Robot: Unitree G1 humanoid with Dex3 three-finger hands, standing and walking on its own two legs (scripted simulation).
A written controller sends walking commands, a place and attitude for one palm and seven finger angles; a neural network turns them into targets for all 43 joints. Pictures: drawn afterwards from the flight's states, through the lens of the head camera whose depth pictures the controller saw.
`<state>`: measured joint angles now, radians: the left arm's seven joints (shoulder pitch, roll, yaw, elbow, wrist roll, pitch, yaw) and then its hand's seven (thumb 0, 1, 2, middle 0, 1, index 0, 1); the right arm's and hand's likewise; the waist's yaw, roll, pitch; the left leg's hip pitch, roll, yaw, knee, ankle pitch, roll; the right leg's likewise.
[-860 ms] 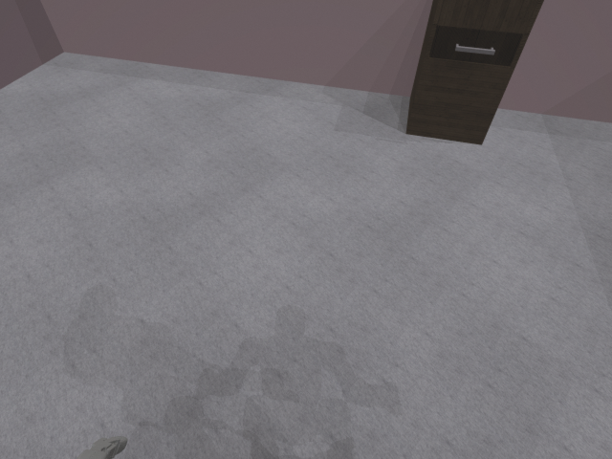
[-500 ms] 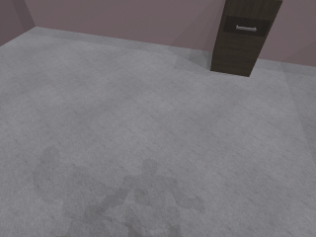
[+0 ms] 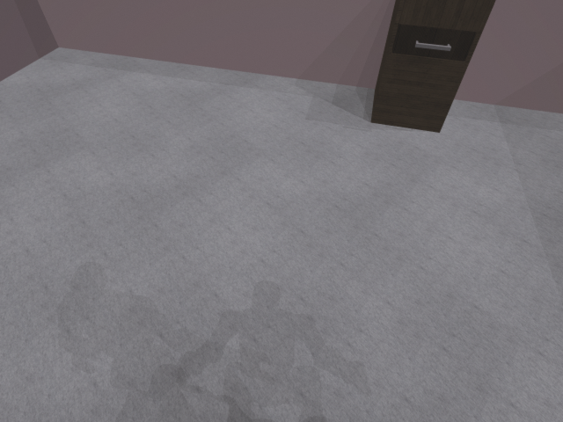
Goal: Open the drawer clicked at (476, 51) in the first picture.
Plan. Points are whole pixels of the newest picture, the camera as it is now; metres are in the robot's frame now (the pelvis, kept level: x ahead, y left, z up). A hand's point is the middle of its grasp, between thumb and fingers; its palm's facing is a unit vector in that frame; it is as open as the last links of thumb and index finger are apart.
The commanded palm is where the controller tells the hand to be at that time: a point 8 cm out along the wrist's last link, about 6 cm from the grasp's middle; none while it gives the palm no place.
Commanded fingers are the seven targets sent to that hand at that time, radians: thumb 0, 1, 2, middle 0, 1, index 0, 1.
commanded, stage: look at it before walking up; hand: left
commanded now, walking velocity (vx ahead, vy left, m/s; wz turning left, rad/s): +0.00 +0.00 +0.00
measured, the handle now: (432, 45) +1.95 -0.71 -0.25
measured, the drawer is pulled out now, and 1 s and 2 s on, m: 0.00 0.00 0.00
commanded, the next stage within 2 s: walk to a spot facing it in 0.58 s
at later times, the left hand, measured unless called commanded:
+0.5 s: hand out of the picture +0.08 +0.24 -0.16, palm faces -0.04 -0.94 -0.34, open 7.4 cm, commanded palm none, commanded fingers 0.00 0.90 0.90 -0.20 -0.30 -0.20 -0.30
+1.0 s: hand out of the picture +0.08 +0.19 -0.17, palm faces -0.14 -0.96 -0.24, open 7.4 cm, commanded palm none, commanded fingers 0.00 0.90 0.90 -0.20 -0.30 -0.20 -0.30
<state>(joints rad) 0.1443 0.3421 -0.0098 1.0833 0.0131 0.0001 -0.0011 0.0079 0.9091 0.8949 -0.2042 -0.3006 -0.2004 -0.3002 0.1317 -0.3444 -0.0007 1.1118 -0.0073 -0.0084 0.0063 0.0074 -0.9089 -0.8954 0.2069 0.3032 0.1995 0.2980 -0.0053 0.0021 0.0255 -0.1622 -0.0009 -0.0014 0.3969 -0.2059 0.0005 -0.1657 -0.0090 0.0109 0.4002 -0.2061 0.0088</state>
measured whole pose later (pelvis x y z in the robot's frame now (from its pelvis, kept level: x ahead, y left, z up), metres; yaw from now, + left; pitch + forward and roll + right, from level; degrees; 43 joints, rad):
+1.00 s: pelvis +0.05 -0.02 -0.01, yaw -9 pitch +0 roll +1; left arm 0.31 0.24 0.03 1.04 0.02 0.04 -0.04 0.01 0.91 0.90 -0.20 -0.30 -0.20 -0.30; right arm 0.24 -0.26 -0.03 1.06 -0.02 -0.02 0.00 0.00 -0.91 -0.90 0.21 0.30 0.20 0.30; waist 0.01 0.01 0.01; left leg -0.12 0.07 0.14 0.50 -0.36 -0.03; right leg -0.32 0.00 -0.02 0.73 -0.46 -0.01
